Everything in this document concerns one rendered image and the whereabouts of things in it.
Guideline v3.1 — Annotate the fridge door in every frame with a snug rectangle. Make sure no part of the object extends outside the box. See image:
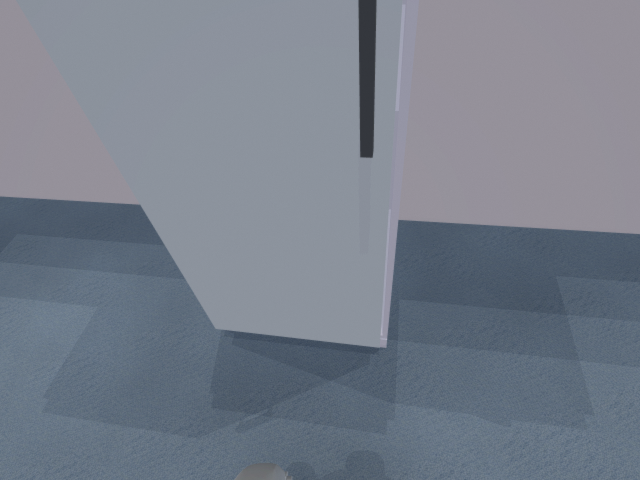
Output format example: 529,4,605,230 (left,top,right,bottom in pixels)
16,0,403,348

